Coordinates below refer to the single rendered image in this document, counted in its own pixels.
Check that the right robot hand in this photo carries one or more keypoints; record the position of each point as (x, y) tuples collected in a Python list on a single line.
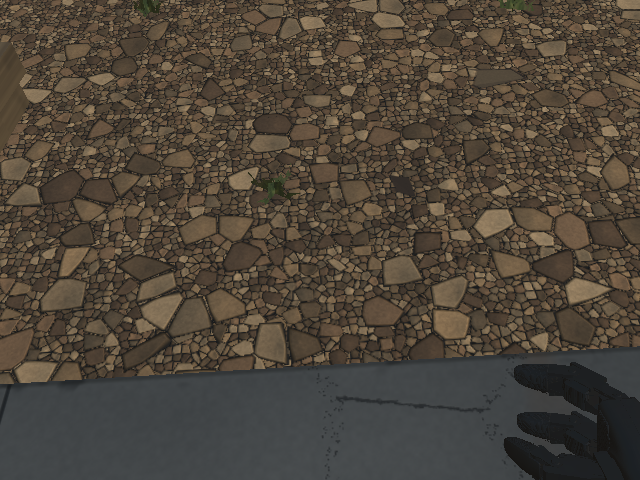
[(606, 450)]

